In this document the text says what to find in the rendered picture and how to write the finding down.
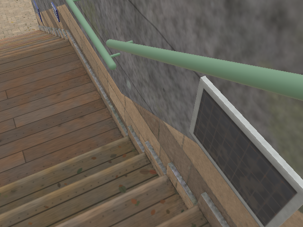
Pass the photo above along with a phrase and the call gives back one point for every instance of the stairs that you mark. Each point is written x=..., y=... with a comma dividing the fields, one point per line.
x=26, y=41
x=109, y=186

